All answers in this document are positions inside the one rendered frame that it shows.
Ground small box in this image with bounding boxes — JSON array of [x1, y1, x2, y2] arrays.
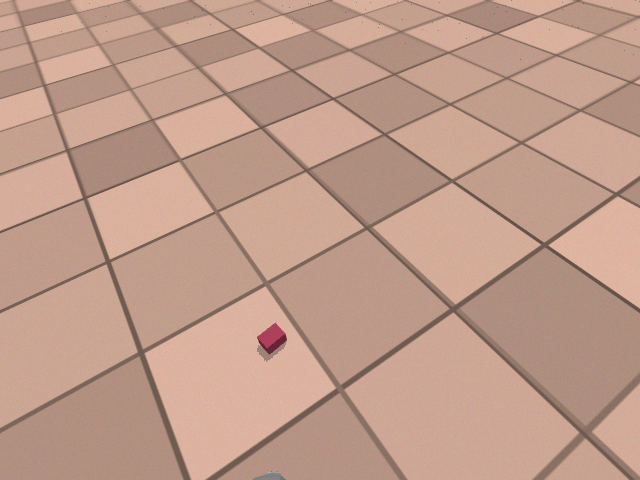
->
[[257, 323, 287, 355]]

